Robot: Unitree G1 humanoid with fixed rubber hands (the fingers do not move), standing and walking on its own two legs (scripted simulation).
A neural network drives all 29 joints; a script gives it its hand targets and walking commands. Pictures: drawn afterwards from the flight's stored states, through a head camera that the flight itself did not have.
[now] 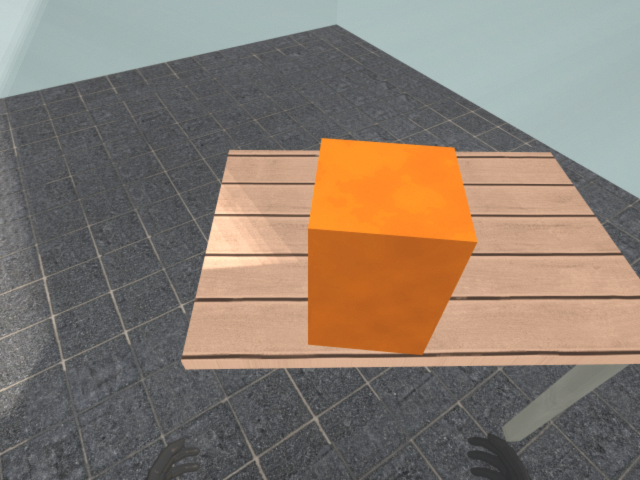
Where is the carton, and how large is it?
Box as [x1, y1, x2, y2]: [308, 138, 476, 354]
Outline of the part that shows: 322,138 308,225 308,344 422,354 476,243 476,238 454,148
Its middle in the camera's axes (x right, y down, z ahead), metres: +0.08 +0.02 +0.61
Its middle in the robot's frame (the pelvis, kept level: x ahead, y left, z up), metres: +0.46 -0.05 +0.00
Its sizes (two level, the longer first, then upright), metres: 0.192 0.183 0.285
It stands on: a table, 0.63 m high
